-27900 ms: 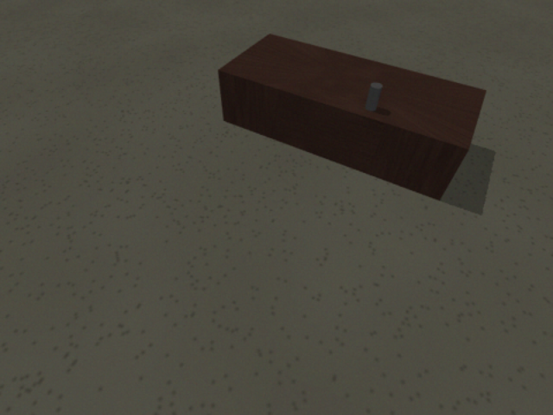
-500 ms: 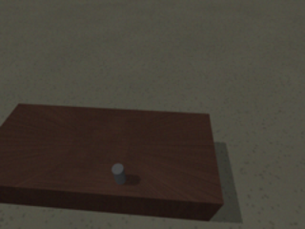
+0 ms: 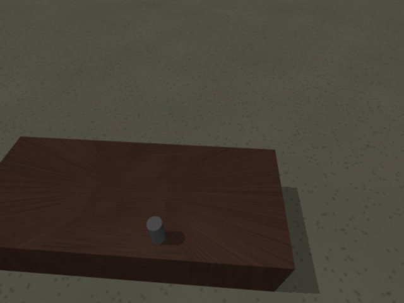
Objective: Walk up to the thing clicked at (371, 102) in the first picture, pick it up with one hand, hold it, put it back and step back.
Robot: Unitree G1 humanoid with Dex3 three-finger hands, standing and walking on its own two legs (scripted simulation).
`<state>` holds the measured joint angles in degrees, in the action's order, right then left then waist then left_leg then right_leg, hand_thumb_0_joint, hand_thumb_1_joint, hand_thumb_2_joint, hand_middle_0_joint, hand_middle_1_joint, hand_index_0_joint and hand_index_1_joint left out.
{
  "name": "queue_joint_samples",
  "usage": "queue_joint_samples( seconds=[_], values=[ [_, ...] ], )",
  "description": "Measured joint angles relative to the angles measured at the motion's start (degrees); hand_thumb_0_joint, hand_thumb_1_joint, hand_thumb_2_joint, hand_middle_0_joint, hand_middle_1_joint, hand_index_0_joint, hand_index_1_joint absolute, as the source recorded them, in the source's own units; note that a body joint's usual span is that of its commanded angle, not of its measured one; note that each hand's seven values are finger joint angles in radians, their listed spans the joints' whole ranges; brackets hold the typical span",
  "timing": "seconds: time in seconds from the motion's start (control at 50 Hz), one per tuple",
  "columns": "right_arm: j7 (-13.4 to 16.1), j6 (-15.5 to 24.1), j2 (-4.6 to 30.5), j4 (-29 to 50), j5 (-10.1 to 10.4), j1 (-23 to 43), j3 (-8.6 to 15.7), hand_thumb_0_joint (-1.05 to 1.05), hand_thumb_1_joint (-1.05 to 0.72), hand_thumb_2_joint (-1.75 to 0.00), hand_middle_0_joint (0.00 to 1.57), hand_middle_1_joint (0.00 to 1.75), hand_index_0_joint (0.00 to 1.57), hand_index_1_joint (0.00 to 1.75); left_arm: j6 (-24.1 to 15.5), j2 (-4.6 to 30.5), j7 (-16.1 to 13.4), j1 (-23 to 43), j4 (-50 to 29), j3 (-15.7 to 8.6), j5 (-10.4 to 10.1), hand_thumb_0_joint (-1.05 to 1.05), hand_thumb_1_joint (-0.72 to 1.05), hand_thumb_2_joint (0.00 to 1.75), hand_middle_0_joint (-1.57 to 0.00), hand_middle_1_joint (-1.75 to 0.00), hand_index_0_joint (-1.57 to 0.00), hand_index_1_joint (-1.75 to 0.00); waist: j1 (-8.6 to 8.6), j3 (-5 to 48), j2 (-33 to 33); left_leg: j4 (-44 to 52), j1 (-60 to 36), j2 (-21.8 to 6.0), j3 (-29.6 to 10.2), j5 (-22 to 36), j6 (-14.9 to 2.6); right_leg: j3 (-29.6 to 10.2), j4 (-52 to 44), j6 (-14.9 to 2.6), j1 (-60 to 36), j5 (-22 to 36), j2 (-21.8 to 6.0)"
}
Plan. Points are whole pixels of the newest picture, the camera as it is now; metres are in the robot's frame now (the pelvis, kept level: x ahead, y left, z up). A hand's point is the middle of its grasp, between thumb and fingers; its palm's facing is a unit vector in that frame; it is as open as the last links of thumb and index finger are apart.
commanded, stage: stand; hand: left
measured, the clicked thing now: (156, 230) +0.44 +0.17 -0.39
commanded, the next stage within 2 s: step back in 0.48 s
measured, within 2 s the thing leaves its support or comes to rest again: neither
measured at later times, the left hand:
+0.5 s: hand out of the picture +0.08 +0.25 -0.15, palm faces +0.00 -0.94 -0.34, open 7.4 cm
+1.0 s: hand out of the picture +0.04 +0.33 -0.18, palm faces -0.08 -0.93 -0.37, open 7.4 cm
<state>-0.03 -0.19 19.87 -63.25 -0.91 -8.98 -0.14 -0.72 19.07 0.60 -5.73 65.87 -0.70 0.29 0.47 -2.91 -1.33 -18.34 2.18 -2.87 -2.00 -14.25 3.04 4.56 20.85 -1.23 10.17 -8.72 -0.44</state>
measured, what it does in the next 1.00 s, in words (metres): walks backwards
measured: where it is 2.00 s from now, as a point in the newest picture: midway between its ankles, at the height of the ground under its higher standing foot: outside the picture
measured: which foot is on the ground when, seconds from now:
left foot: down 0.00-1.00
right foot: down 0.00-0.78, up 0.80-1.00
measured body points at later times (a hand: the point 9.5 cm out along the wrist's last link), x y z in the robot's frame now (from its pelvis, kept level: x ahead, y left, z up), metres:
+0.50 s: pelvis +0.00 +0.00 +0.00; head +0.02 -0.01 +0.45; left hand +0.08 +0.30 -0.13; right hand +0.07 -0.30 -0.14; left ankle -0.04 +0.16 -0.75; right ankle +0.03 -0.10 -0.75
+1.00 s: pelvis -0.08 +0.06 -0.01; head +0.00 +0.08 +0.43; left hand +0.05 +0.37 -0.15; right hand -0.03 -0.26 -0.13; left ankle -0.07 +0.17 -0.75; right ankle -0.12 -0.07 -0.66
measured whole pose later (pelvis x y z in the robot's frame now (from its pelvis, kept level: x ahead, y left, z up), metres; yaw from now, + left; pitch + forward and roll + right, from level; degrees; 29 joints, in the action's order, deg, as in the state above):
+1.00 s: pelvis -0.08 +0.06 -0.01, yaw -3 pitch +0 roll -1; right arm 0.4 -2.1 20.1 -52.1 -1.6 -10.0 3.0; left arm 3.6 23.3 -1.2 -4.8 51.3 -3.7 0.4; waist -0.7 -11.3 2.3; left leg -33.6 16.1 -0.7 0.2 -17.1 -1.6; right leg -8.2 66.3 1.1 26.4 -29.7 7.0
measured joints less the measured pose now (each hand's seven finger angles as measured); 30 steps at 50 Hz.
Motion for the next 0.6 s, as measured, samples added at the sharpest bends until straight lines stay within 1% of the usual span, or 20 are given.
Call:
queue_joint_samples(
  seconds=[0.48,0.52,0.56,0.58,0.6],
  values=[
    [0.0,0.1,0.1,0.1,0.1,0.8,0.0,0.01,-0.91,-0.90,0.20,0.30,0.20,0.30,0.0,0.1,-0.1,0.4,0.1,0.2,-0.1,0.01,0.91,0.90,-0.20,-0.30,-0.21,-0.30,0.01,-0.2,-0.2,0.7,-0.5,0.0,0.3,-0.1,-0.10,-0.2,-0.2,0.14,-0.2,-0.3,0.0],
    [-0.2,-0.4,0.4,0.8,0.4,1.4,0.3,0.01,-0.91,-0.90,0.20,0.30,0.20,0.30,0.3,0.1,0.0,0.6,-1.1,-0.6,-0.5,0.01,0.91,0.90,-0.20,-0.30,-0.21,-0.30,0.07,-0.8,-0.2,-1.9,1.3,0.0,0.3,-0.9,-0.59,-0.3,0.9,0.07,0.9,-0.4,0.0],
    [-0.3,-1.0,0.9,2.0,0.8,2.6,0.9,0.01,-0.91,-0.90,0.20,0.30,0.20,0.30,0.6,0.4,-0.2,1.5,-3.0,-1.5,-0.8,0.01,0.90,0.90,-0.20,-0.30,-0.21,-0.30,0.19,-2.7,0.0,-7.7,4.9,0.3,0.6,-1.6,-1.92,-0.5,2.4,-0.16,2.5,-0.4,-0.2],
    [-0.3,-1.4,1.2,2.8,1.0,3.1,1.2,0.01,-0.91,-0.90,0.20,0.30,0.20,0.30,0.7,0.6,-0.4,1.9,-4.0,-1.8,-0.8,0.01,0.90,0.90,-0.20,-0.30,-0.21,-0.30,0.30,-3.7,0.3,-12.5,7.4,1.1,0.4,-4.0,-2.71,-0.7,3.0,-0.23,3.3,-0.4,-0.6],
    [-0.4,-1.9,1.6,3.6,1.0,3.5,1.6,0.01,-0.91,-0.90,0.20,0.30,0.20,0.30,0.9,0.7,-0.5,2.3,-5.1,-2.1,-0.5,0.01,0.90,0.90,-0.20,-0.30,-0.21,-0.30,0.44,-4.5,0.6,-18.2,10.0,2.2,0.1,-7.6,-3.46,-1.1,3.7,-0.23,4.1,-0.2,-1.1]
  ],
)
